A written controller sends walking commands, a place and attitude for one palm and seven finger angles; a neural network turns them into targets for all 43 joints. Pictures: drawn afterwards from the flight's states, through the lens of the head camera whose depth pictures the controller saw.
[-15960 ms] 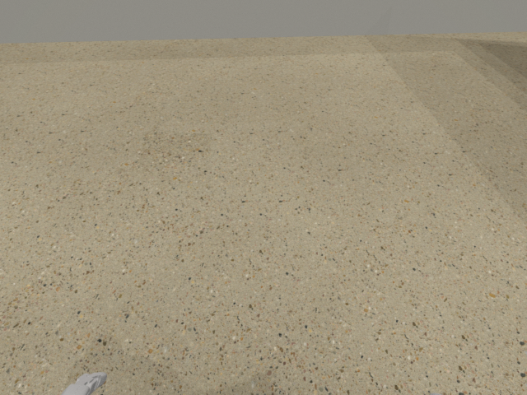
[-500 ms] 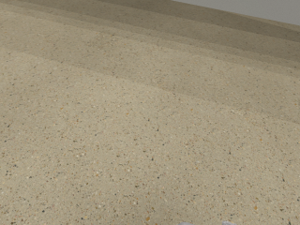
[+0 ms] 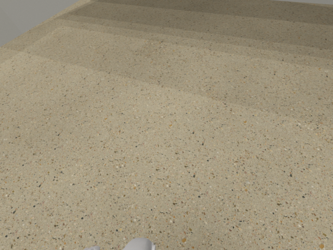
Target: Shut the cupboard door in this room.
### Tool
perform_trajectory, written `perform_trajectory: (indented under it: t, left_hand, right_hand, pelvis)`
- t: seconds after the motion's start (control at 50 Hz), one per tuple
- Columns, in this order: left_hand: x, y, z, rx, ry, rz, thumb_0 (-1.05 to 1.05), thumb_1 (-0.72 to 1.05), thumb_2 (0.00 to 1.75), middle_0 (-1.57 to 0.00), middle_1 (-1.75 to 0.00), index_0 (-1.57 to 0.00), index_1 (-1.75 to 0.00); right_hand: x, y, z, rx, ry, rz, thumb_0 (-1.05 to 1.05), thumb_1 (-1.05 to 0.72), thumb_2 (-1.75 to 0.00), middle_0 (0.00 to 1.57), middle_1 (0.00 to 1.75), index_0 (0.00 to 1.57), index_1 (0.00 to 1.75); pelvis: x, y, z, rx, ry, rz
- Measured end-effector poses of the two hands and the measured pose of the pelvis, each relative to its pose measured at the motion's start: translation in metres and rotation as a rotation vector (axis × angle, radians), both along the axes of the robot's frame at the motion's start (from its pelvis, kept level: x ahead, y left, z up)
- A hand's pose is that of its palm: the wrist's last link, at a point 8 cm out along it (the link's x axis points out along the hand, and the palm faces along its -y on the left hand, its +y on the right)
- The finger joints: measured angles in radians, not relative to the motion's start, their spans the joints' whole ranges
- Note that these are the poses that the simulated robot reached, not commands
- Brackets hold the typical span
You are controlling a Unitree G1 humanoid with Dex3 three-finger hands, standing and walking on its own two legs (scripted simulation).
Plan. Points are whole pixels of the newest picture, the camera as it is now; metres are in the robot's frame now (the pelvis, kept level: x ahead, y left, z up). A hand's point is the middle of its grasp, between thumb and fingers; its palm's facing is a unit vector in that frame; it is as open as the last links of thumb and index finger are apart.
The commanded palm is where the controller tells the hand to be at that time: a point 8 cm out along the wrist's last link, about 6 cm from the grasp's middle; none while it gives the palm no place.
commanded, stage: turn or walk to find it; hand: left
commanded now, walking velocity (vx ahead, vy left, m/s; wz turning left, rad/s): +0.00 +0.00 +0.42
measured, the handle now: out of the picture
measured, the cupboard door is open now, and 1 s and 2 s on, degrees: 86 86 86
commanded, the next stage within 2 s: none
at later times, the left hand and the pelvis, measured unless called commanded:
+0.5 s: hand out of the picture -0.04 +0.27 -0.18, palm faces +0.27 -0.93 -0.24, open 7.4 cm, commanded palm none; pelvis -0.03 +0.05 +0.00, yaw +12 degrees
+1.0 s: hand out of the picture -0.03 +0.18 -0.14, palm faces +0.42 -0.86 -0.28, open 7.4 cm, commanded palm none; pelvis -0.04 -0.02 +0.00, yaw +25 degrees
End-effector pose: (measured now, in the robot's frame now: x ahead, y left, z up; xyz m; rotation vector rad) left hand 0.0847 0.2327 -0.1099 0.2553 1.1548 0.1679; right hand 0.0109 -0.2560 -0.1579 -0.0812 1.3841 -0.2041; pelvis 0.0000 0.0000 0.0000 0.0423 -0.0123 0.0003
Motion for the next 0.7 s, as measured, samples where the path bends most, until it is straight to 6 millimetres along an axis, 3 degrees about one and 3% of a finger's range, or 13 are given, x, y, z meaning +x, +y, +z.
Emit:
perform_trajectory:
  t: [0.1, 0.18, 0.32, 0.38, 0.44, 0.54, 0.62, 0.7]
  left_hand:
    - [-0.034, 0.002, -0.005, -0.012, 0.036, 0.081, 0.0, 0.92, 0.9, -0.2, -0.3, -0.2, -0.3]
    - [-0.065, 0.013, -0.013, -0.023, 0.077, 0.142, 0.0, 0.92, 0.9, -0.2, -0.3, -0.2, -0.3]
    - [-0.125, 0.051, -0.042, -0.057, 0.161, 0.258, 0.0, 0.91, 0.9, -0.2, -0.3, -0.2, -0.3]
    - [-0.143, 0.067, -0.051, -0.062, 0.195, 0.298, 0.0, 0.91, 0.9, -0.2, -0.3, -0.2, -0.3]
    - [-0.147, 0.076, -0.046, -0.065, 0.199, 0.32, 0.01, 0.91, 0.9, -0.2, -0.29, -0.2, -0.3]
    - [-0.138, 0.083, -0.033, -0.061, 0.131, 0.332, 0.01, 0.91, 0.9, -0.2, -0.29, -0.2, -0.3]
    - [-0.126, 0.081, -0.025, -0.044, 0.084, 0.333, 0.0, 0.91, 0.9, -0.2, -0.29, -0.2, -0.3]
    - [-0.111, 0.07, -0.02, -0.027, 0.039, 0.33, 0.0, 0.91, 0.9, -0.19, -0.29, -0.2, -0.3]
  right_hand:
    - [0.01, -0.003, 0.006, -0.016, 0.017, 0.062, 0.01, -0.91, -0.9, 0.2, 0.3, 0.19, 0.3]
    - [0.033, 0.005, 0.01, -0.033, -0.002, 0.129, 0.01, -0.91, -0.9, 0.2, 0.3, 0.19, 0.3]
    - [0.093, 0.048, 0.018, -0.073, -0.146, 0.269, 0.01, -0.91, -0.9, 0.2, 0.3, 0.19, 0.3]
    - [0.108, 0.069, 0.025, -0.078, -0.203, 0.316, 0.01, -0.91, -0.9, 0.2, 0.3, 0.19, 0.3]
    - [0.112, 0.084, 0.035, -0.08, -0.224, 0.344, 0.01, -0.91, -0.9, 0.2, 0.3, 0.19, 0.3]
    - [0.108, 0.096, 0.038, -0.058, -0.215, 0.371, 0.01, -0.91, -0.9, 0.21, 0.3, 0.2, 0.3]
    - [0.098, 0.094, 0.033, -0.034, -0.193, 0.372, 0.01, -0.91, -0.9, 0.21, 0.3, 0.2, 0.3]
    - [0.083, 0.079, 0.022, -0.016, -0.148, 0.367, 0.01, -0.91, -0.9, 0.21, 0.3, 0.2, 0.3]
  pelvis:
    - [-0.002, -0.001, 0.001, -0.001, 0.0, 0.051]
    - [-0.006, 0.005, 0.0, -0.005, 0.0, 0.088]
    - [-0.016, 0.033, -0.014, -0.043, 0.001, 0.157]
    - [-0.021, 0.042, -0.016, -0.034, -0.008, 0.173]
    - [-0.023, 0.048, -0.009, -0.049, -0.01, 0.191]
    - [-0.028, 0.051, 0.0, -0.057, -0.005, 0.227]
    - [-0.03, 0.045, 0.001, -0.049, 0.001, 0.253]
    - [-0.032, 0.032, -0.001, -0.041, 0.006, 0.287]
